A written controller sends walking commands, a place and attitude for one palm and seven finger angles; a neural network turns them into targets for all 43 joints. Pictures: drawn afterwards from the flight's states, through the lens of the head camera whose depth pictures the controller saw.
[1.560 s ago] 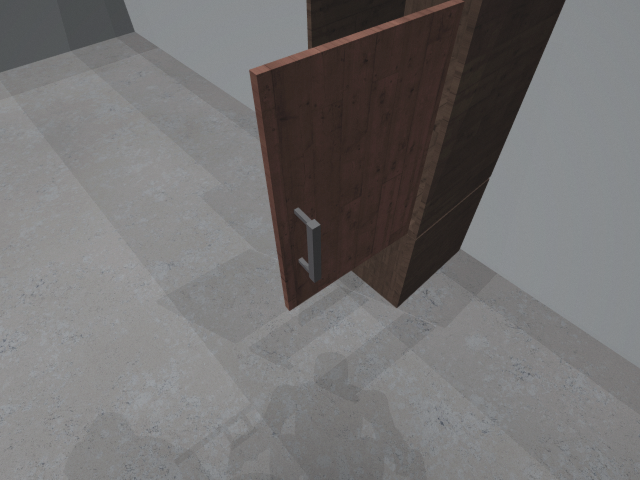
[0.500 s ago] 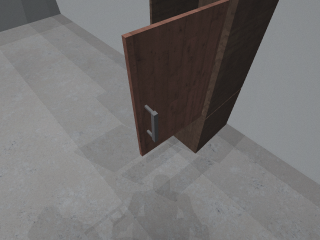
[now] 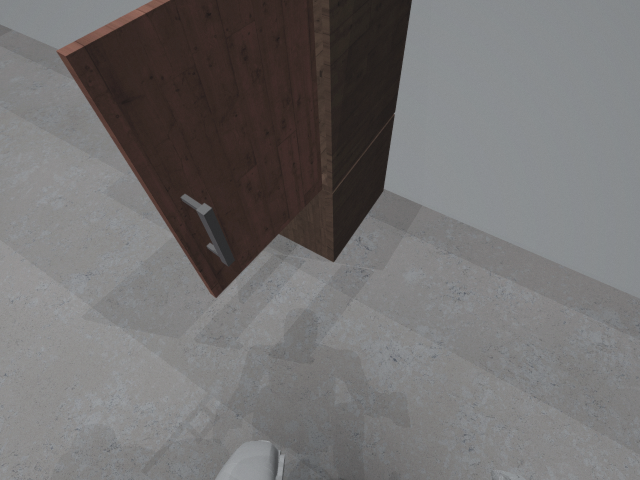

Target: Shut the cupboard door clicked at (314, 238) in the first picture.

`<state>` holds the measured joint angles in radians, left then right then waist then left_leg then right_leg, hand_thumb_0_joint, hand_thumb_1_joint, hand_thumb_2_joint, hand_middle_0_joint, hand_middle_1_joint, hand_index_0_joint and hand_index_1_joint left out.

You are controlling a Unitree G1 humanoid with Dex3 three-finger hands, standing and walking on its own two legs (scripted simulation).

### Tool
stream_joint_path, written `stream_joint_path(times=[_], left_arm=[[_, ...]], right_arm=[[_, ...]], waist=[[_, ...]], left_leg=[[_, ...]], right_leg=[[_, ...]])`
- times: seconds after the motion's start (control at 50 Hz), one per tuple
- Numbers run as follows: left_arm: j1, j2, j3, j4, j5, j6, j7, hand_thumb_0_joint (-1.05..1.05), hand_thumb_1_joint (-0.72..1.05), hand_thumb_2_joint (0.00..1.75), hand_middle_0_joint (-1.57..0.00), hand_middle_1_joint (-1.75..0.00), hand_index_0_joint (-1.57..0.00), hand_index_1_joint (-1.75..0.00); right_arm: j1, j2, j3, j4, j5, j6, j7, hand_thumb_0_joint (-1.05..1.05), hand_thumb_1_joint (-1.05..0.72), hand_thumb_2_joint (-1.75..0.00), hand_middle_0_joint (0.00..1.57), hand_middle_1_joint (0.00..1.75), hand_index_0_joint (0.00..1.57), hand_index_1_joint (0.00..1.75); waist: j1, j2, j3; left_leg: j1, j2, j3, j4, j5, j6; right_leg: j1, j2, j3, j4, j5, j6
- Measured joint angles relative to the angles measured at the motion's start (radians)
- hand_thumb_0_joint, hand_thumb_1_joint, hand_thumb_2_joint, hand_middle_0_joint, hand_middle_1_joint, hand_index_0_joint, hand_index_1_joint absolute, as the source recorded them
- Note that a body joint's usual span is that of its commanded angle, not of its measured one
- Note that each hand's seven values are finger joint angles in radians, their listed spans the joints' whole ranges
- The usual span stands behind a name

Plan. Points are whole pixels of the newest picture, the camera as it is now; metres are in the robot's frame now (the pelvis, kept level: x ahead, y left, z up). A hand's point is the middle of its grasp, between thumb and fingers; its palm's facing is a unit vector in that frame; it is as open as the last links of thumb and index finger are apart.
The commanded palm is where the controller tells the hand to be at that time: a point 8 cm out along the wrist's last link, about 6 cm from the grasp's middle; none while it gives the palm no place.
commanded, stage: walk to a spot facing it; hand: left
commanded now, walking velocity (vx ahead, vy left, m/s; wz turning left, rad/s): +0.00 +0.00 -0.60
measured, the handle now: (209, 232) +0.49 +0.25 -0.10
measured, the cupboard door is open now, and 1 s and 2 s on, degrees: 85 85 85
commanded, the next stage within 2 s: none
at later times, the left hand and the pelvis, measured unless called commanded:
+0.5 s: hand (178, 454) +0.15 +0.23 -0.17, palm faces -0.20 -0.95 -0.25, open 7.4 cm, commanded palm none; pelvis +0.01 +0.03 +0.00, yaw -16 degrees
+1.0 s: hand (271, 400) +0.23 +0.11 -0.18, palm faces -0.58 -0.79 -0.20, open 7.4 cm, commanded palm none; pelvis +0.03 +0.01 -0.01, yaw -36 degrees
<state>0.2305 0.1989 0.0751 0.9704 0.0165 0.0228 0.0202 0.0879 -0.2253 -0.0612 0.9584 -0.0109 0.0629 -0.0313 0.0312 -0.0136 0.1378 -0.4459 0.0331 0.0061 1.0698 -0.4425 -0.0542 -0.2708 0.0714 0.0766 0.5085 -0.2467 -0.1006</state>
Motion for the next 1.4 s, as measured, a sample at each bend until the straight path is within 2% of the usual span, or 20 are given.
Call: stream_joint_path(times=[0.24, 0.34, 0.4, 0.46, 0.5, 0.58, 0.62, 0.64, 0.7, 0.74, 0.82, 0.92, 0.98, 1.04, 1.12, 1.18, 1.22, 1.28, 1.34, 1.4], left_arm=[[0.021, 0.003, 0.004, -0.034, 0.008, 0.008, -0.007, 0.0, 0.9, 0.9, -0.2, -0.3, -0.2, -0.3], [0.026, 0.027, 0.01, -0.044, 0.001, 0.021, -0.007, 0.0, 0.9, 0.9, -0.2, -0.3, -0.2, -0.3], [-0.014, 0.055, 0.016, -0.048, -0.001, 0.033, -0.021, 0.0, 0.9, 0.9, -0.2, -0.3, -0.2, -0.3], [-0.046, 0.08, 0.028, -0.068, 0.006, 0.033, -0.038, 0.0, 0.91, 0.9, -0.2, -0.3, -0.2, -0.3], [-0.062, 0.086, 0.028, -0.082, 0.004, 0.035, -0.048, 0.0, 0.91, 0.9, -0.2, -0.3, -0.2, -0.3], [-0.076, 0.089, 0.016, -0.094, 0.001, 0.032, -0.06, 0.0, 0.91, 0.9, -0.19, -0.3, -0.19, -0.3], [-0.078, 0.092, 0.011, -0.096, -0.001, 0.025, -0.064, 0.0, 0.91, 0.9, -0.19, -0.3, -0.19, -0.3], [-0.072, 0.101, 0.006, -0.103, 0.0, 0.016, -0.066, 0.0, 0.91, 0.9, -0.19, -0.3, -0.19, -0.3], [-0.084, 0.084, -0.001, -0.092, 0.0, -0.003, -0.043, 0.0, 0.91, 0.9, -0.19, -0.3, -0.19, -0.3], [-0.083, 0.071, -0.007, -0.094, 0.003, 0.004, -0.033, 0.0, 0.91, 0.9, -0.19, -0.3, -0.2, -0.3], [-0.074, 0.06, -0.016, -0.091, 0.006, 0.014, -0.021, 0.0, 0.9, 0.9, -0.2, -0.3, -0.2, -0.3], [-0.059, 0.043, -0.023, -0.086, 0.0, 0.036, -0.028, 0.0, 0.9, 0.9, -0.2, -0.3, -0.2, -0.3], [-0.083, 0.052, -0.017, -0.084, -0.003, 0.053, -0.039, 0.0, 0.9, 0.9, -0.2, -0.3, -0.2, -0.3], [-0.1, 0.062, -0.003, -0.09, 0.003, 0.051, -0.056, 0.0, 0.9, 0.9, -0.2, -0.3, -0.2, -0.3], [-0.106, 0.059, -0.001, -0.104, 0.0, 0.046, -0.07, 0.0, 0.91, 0.9, -0.2, -0.3, -0.2, -0.3], [-0.094, 0.057, -0.005, -0.099, 0.0, 0.035, -0.078, 0.0, 0.91, 0.9, -0.19, -0.3, -0.19, -0.3], [-0.077, 0.065, -0.008, -0.098, 0.003, 0.017, -0.079, 0.0, 0.91, 0.9, -0.2, -0.3, -0.2, -0.3], [-0.061, 0.041, -0.013, -0.075, 0.0, -0.013, -0.058, 0.0, 0.91, 0.9, -0.2, -0.3, -0.2, -0.3], [-0.01, 0.023, -0.015, -0.059, 0.0, -0.03, -0.041, 0.0, 0.91, 0.9, -0.2, -0.3, -0.2, -0.3], [0.039, 0.017, -0.016, -0.03, 0.002, -0.043, -0.037, 0.0, 0.9, 0.9, -0.2, -0.3, -0.2, -0.3]], right_arm=[[-0.075, 0.016, 0.011, -0.065, 0.011, -0.01, -0.003, 0.01, -0.9, -0.9, 0.2, 0.29, 0.2, 0.3], [-0.043, 0.022, 0.025, -0.09, 0.014, -0.035, -0.003, 0.01, -0.9, -0.9, 0.2, 0.29, 0.2, 0.3], [-0.002, 0.025, 0.03, -0.093, -0.006, -0.045, -0.01, 0.0, -0.9, -0.9, 0.2, 0.29, 0.2, 0.3], [0.048, 0.029, 0.042, -0.087, -0.02, -0.038, -0.009, 0.0, -0.9, -0.9, 0.2, 0.29, 0.2, 0.3], [0.074, 0.023, 0.044, -0.081, -0.024, -0.033, -0.008, 0.01, -0.9, -0.9, 0.2, 0.3, 0.2, 0.3], [0.107, 0.002, 0.037, -0.075, -0.026, -0.032, 0.0, 0.01, -0.9, -0.9, 0.2, 0.3, 0.2, 0.3], [0.126, -0.012, 0.031, -0.076, -0.022, -0.03, 0.006, 0.01, -0.9, -0.9, 0.2, 0.3, 0.2, 0.3], [0.14, -0.015, 0.027, -0.079, -0.017, -0.027, 0.009, 0.01, -0.9, -0.9, 0.2, 0.3, 0.2, 0.3], [0.116, -0.045, 0.013, -0.061, -0.001, -0.003, 0.007, 0.01, -0.9, -0.9, 0.2, 0.3, 0.2, 0.3], [0.098, -0.052, 0.009, -0.055, 0.002, 0.002, 0.005, 0.01, -0.9, -0.9, 0.2, 0.29, 0.2, 0.3], [0.077, -0.039, 0.013, -0.066, 0.005, -0.008, 0.01, 0.01, -0.9, -0.9, 0.2, 0.29, 0.2, 0.3], [0.093, -0.028, 0.023, -0.096, 0.004, -0.039, 0.011, 0.01, -0.9, -0.9, 0.2, 0.29, 0.2, 0.3], [0.112, -0.006, 0.035, -0.091, -0.014, -0.051, 0.007, 0.01, -0.9, -0.9, 0.2, 0.29, 0.2, 0.3], [0.147, 0.014, 0.05, -0.083, -0.024, -0.046, 0.009, 0.0, -0.9, -0.9, 0.2, 0.29, 0.2, 0.3], [0.172, 0.014, 0.052, -0.074, -0.029, -0.041, 0.011, 0.01, -0.9, -0.9, 0.2, 0.3, 0.2, 0.3], [0.186, 0.002, 0.046, -0.071, -0.029, -0.043, 0.02, 0.01, -0.9, -0.9, 0.2, 0.3, 0.2, 0.3], [0.203, -0.008, 0.038, -0.072, -0.021, -0.042, 0.027, 0.01, -0.9, -0.9, 0.21, 0.3, 0.2, 0.3], [0.177, -0.036, 0.02, -0.037, -0.012, -0.014, 0.032, 0.01, -0.9, -0.9, 0.2, 0.3, 0.2, 0.3], [0.146, -0.043, 0.009, -0.025, -0.014, -0.012, 0.039, 0.01, -0.9, -0.9, 0.2, 0.29, 0.2, 0.3], [0.098, -0.032, 0.005, -0.045, -0.012, -0.027, 0.046, 0.01, -0.9, -0.9, 0.2, 0.29, 0.2, 0.3]], waist=[[0.031, -0.018, -0.032], [0.015, -0.017, -0.063], [0.004, -0.029, -0.044], [0.011, -0.033, -0.03], [0.013, -0.017, -0.022], [-0.003, 0.023, -0.008], [-0.015, 0.037, -0.008], [-0.022, 0.026, -0.017], [-0.034, 0.041, 0.004], [-0.041, 0.032, 0.012], [-0.038, -0.019, 0.004], [-0.048, -0.023, -0.042], [-0.048, -0.031, -0.038], [-0.041, -0.026, -0.042], [-0.033, 0.009, -0.046], [-0.04, 0.034, -0.058], [-0.043, 0.034, -0.074], [-0.046, 0.063, -0.059], [-0.034, 0.046, -0.062], [-0.019, 0.011, -0.055]], left_leg=[[0.044, -0.037, -0.06, -0.235, 0.008, 0.003], [0.166, -0.034, -0.077, -0.549, 0.121, 0.032], [0.177, -0.025, -0.06, -0.555, 0.179, 0.033], [0.205, 0.003, -0.033, -0.579, 0.166, 0.024], [0.218, 0.029, -0.015, -0.589, 0.164, 0.017], [0.232, 0.084, 0.037, -0.556, 0.129, -0.003], [0.223, 0.11, 0.062, -0.498, 0.089, -0.02], [0.2, 0.11, 0.078, -0.439, 0.062, -0.022], [0.089, 0.088, 0.027, -0.132, -0.107, -0.009], [0.032, 0.063, 0.021, -0.026, -0.111, -0.008], [0.012, 0.025, 0.037, -0.119, -0.057, -0.013], [0.117, 0.007, 0.021, -0.476, 0.102, 0.01], [0.115, 0.026, 0.039, -0.455, 0.151, 0.041], [0.15, 0.058, 0.056, -0.505, 0.163, 0.03], [0.179, 0.1, 0.09, -0.555, 0.178, 0.009], [0.186, 0.131, 0.127, -0.532, 0.149, -0.012], [0.164, 0.144, 0.151, -0.443, 0.081, -0.014], [0.065, 0.115, 0.066, -0.143, -0.076, -0.006], [-0.017, 0.076, 0.05, -0.026, -0.024, -0.013], [-0.054, 0.054, 0.052, -0.102, 0.042, -0.022]], right_leg=[[0.012, 0.062, 0.136, -0.056, 0.048, 0.013], [-0.029, 0.105, 0.174, 0.013, 0.016, 0.039], [-0.134, 0.07, 0.074, 0.284, -0.211, 0.097], [-0.219, 0.011, -0.016, 0.508, -0.238, 0.136], [-0.233, -0.028, -0.053, 0.53, -0.232, 0.147], [-0.166, -0.075, -0.103, 0.341, -0.211, 0.141], [-0.101, -0.08, -0.122, 0.199, -0.124, 0.128], [-0.061, -0.091, -0.113, 0.113, -0.027, 0.111], [-0.077, -0.064, -0.081, 0.154, -0.08, 0.088], [-0.069, -0.057, -0.056, 0.138, -0.069, 0.085], [-0.054, -0.049, 0.011, 0.081, -0.026, 0.087], [-0.079, -0.009, 0.062, 0.112, -0.04, 0.106], [-0.159, -0.013, 0.013, 0.343, -0.232, 0.115], [-0.205, -0.04, -0.06, 0.513, -0.247, 0.132], [-0.167, -0.081, -0.124, 0.433, -0.233, 0.14], [-0.081, -0.09, -0.154, 0.24, -0.225, 0.129], [-0.007, -0.091, -0.149, 0.07, -0.143, 0.1], [0.0, -0.068, -0.134, 0.112, -0.108, 0.068], [0.054, -0.065, -0.098, 0.047, -0.111, 0.064], [0.105, -0.065, -0.046, -0.03, -0.085, 0.065]])
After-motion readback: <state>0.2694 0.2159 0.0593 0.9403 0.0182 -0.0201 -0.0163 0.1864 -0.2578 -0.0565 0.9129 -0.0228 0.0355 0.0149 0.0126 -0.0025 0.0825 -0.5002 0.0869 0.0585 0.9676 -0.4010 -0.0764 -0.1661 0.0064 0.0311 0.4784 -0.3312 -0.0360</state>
